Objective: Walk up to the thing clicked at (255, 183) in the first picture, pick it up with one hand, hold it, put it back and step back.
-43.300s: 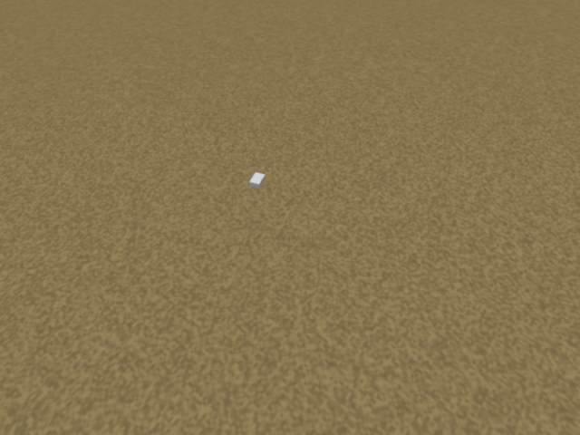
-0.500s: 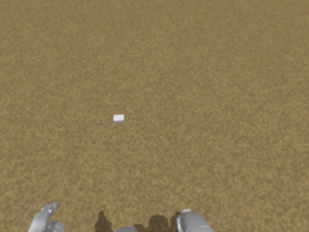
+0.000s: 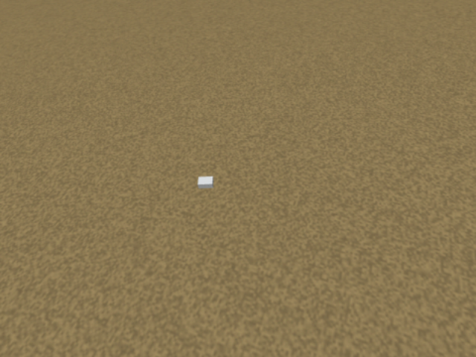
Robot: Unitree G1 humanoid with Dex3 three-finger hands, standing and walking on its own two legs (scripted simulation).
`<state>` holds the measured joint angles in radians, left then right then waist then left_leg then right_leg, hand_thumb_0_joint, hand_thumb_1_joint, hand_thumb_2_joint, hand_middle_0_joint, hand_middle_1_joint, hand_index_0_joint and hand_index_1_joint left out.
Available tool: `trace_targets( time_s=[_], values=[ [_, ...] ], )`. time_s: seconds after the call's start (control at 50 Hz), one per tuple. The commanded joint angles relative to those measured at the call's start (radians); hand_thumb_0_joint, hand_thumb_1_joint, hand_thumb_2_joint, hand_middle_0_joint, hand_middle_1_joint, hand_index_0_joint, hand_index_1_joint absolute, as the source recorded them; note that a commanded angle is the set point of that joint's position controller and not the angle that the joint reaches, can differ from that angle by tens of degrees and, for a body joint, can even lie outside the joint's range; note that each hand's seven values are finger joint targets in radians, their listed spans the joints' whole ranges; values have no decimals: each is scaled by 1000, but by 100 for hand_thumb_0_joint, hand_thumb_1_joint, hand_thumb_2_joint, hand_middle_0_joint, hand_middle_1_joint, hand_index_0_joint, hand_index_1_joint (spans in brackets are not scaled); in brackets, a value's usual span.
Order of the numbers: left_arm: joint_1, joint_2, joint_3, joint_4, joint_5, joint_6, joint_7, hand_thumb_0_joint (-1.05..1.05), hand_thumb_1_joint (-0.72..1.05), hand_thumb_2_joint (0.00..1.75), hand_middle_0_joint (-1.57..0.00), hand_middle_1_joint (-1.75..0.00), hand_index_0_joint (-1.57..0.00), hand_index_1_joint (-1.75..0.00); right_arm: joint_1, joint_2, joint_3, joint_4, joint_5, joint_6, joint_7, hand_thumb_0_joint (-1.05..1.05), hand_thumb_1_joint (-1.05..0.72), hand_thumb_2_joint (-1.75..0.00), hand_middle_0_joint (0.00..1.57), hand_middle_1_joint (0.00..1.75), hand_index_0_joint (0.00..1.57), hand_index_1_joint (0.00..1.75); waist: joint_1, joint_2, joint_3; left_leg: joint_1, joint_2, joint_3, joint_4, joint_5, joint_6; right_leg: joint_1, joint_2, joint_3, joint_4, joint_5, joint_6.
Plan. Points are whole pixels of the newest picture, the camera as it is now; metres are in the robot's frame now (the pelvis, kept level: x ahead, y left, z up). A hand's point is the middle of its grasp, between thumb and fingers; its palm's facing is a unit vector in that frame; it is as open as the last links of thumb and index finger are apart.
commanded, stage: step back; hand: left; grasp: from above
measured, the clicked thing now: (205, 182) +1.06 +0.29 -0.74
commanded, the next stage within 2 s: stand in 0.90 s
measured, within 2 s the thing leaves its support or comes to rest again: neither
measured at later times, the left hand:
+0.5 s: hand out of the picture +0.07 +0.27 -0.14, palm faces +0.03 -0.93 -0.37, open 7.4 cm
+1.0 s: hand (111, 349) +0.16 +0.28 -0.13, palm faces -0.02 -0.94 -0.35, open 7.4 cm
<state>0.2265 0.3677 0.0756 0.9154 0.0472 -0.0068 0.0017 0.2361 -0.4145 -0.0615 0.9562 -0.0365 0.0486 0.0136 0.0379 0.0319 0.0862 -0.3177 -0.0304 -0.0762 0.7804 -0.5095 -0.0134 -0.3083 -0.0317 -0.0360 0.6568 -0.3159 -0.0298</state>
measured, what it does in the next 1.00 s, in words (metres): steps on the spot: left foot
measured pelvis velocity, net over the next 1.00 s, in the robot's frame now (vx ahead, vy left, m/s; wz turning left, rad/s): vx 0.05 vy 0.02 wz -0.03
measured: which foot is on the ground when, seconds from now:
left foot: up 0.00-0.00, down 0.02-1.00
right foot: down 0.00-1.00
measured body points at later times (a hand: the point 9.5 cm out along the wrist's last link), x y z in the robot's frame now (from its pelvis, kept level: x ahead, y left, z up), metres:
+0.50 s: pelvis +0.02 +0.00 +0.01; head +0.03 -0.01 +0.46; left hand +0.07 +0.31 -0.11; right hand +0.10 -0.31 -0.12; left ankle +0.05 +0.14 -0.71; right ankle +0.02 -0.11 -0.72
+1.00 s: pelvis +0.05 +0.02 +0.02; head +0.07 +0.02 +0.47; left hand +0.16 +0.32 -0.11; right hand +0.17 -0.27 -0.11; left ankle +0.06 +0.14 -0.72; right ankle +0.02 -0.11 -0.72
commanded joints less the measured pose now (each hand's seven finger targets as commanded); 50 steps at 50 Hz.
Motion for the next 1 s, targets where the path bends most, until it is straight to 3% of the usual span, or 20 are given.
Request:
trace_targets(
  time_s=[0.0,0.02,0.04,0.06,0.1,0.18,0.24,0.28,0.3,0.36,0.44,0.48,0.5,0.52,0.54,0.56,0.64,0.74,0.9,0.98],
  values=[
    [-63,251,40,-76,-5,-6,3,0,90,90,-20,-30,-20,-30,23,-154,-55,-34,1,-64,-6,0,-90,-90,20,30,20,30,-44,-126,-58,241,-2,66,-396,155,44,-104,-146,203,-196,-279,-85],
    [-41,197,21,-77,-9,-4,0,0,90,90,-20,-30,-20,-30,50,-195,-69,-27,-12,-72,-11,0,-90,-90,20,30,20,30,-61,20,-71,338,116,-156,-455,9,79,-251,-82,136,-52,-273,-42],
    [-93,171,15,-78,-31,-6,-1,0,90,90,-20,-30,-20,-30,13,-272,-70,-45,-13,-77,-13,0,-90,-90,20,30,20,30,-73,179,-44,184,336,-513,-593,-372,187,-304,36,11,107,-257,17],
    [-133,255,44,-64,-22,-8,2,0,90,90,-20,-30,-20,-30,-23,-296,-75,-59,-7,-80,-10,0,-90,-90,20,30,20,30,-78,88,42,-16,375,-536,-623,-420,254,-207,-4,109,220,-250,15],
    [-62,214,32,-34,-36,-15,-12,0,90,90,-20,-30,-20,-30,-106,-205,-42,-69,-10,-95,-16,0,-90,-90,20,30,20,30,-19,35,16,45,266,-320,-549,-154,193,-156,-12,121,202,-135,12],
    [-24,207,33,10,-29,-30,-18,0,90,90,-20,-30,-20,-30,-97,-208,-50,-63,-13,-81,-6,0,-90,-90,20,30,20,30,-39,144,-27,8,212,-178,-493,-89,166,19,23,19,-12,-123,22],
    [18,206,41,45,-13,-45,0,0,90,90,-20,-30,-20,-30,-104,-156,-33,-68,7,-58,-5,0,-90,-90,20,30,20,30,7,56,-22,-134,153,-88,-329,-61,102,257,55,28,-247,1,0],
    [59,329,65,52,-5,-54,6,0,90,90,-20,-30,-20,-30,-114,-115,-25,-75,11,-53,-11,0,-90,-90,20,30,20,30,35,-197,-5,-245,-10,8,35,-80,35,176,-270,562,-457,-491,-141],
    [12,341,72,23,-5,-59,6,0,90,90,-20,-30,-20,-30,-95,-153,-35,-64,6,-55,-16,0,-90,-90,20,30,20,30,19,-140,39,-245,27,-50,112,-52,28,121,-340,618,-462,-467,-195],
    [-26,278,54,15,-14,-72,15,0,90,90,-20,-30,-20,-30,-66,-139,-33,-37,12,-72,-15,0,-90,-90,20,30,20,30,-9,-107,-1,-186,70,-60,62,37,27,142,-271,416,-375,-49,-164],
    [-93,256,34,-1,-22,-60,8,0,90,90,-20,-30,-20,-30,-39,-108,-30,-8,8,-77,-7,0,-90,-90,20,30,20,30,-34,-178,-60,44,46,80,-167,132,18,40,-189,218,-273,212,-117],
    [-118,230,16,-10,-30,-47,7,0,90,90,-20,-30,-20,-30,-19,-110,-38,16,2,-79,-14,0,-90,-90,20,30,20,30,-60,-136,-88,193,38,85,-326,319,23,-20,-146,155,-169,272,-70],
    [-102,200,2,-6,-36,-43,8,0,90,90,-20,-30,-20,-30,-35,-127,-42,14,-1,-83,-20,0,-90,-90,20,30,20,30,-55,-84,-113,243,92,12,-350,405,43,-39,-112,130,-119,305,-36],
    [-85,167,-7,-8,-45,-38,7,0,90,90,-20,-30,-20,-30,-66,-162,-42,2,-6,-88,-25,0,-90,-90,20,30,20,30,-35,4,-131,214,214,-138,-404,411,81,-46,-50,100,-80,210,1],
    [-75,177,-5,15,-55,-28,8,0,90,90,-20,-30,-20,-30,-135,-200,-39,-12,6,-89,-24,0,-90,-90,20,30,20,30,-8,40,-120,81,288,-210,-436,278,149,40,8,57,-62,-27,14],
    [-72,193,0,37,-47,-27,11,0,90,90,-20,-30,-20,-30,-167,-206,-37,-8,8,-84,-19,0,-90,-90,20,30,20,30,-3,50,-96,0,288,-189,-430,229,162,131,-2,60,-92,-78,10],
    [-91,216,-1,74,-44,-43,10,0,90,90,-20,-30,-20,-30,-193,-153,-13,26,16,-85,-21,0,-90,-90,20,30,20,30,-12,53,-108,63,170,-42,-369,435,59,180,-59,120,-195,251,-6],
    [-123,220,-2,96,-49,-44,20,0,90,90,-20,-30,-20,-30,-195,-142,-13,59,27,-81,-24,0,-90,-90,20,30,20,30,-25,1,-201,206,165,21,-307,718,58,220,-83,114,-202,470,-3],
    [-177,177,-26,122,-44,-28,14,0,90,90,-20,-30,-20,-30,-240,-142,-3,82,31,-78,-20,0,-90,-90,20,30,20,30,-35,-14,-142,198,175,-10,-421,583,49,212,-79,111,-287,346,21],
    [-191,191,-27,141,-41,-28,12,0,90,90,-20,-30,-20,-30,-251,-134,3,94,29,-84,-18,0,-90,-90,20,30,20,30,-32,-29,-153,246,174,-3,-441,617,39,226,-88,112,-320,351,22]
  ],
)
